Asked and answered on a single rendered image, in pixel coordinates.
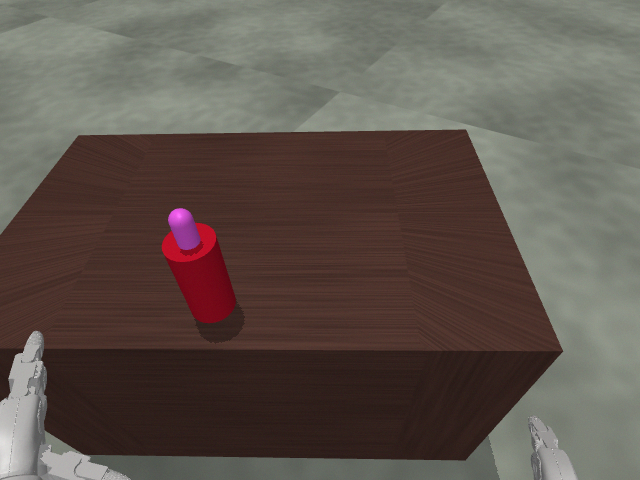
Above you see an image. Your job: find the right robot hand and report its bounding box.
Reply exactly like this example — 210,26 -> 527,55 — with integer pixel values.
528,415 -> 579,480

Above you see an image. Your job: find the bottle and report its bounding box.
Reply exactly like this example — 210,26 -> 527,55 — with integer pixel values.
162,208 -> 236,323

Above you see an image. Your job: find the left robot hand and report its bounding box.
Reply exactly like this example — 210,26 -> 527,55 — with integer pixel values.
0,331 -> 131,480

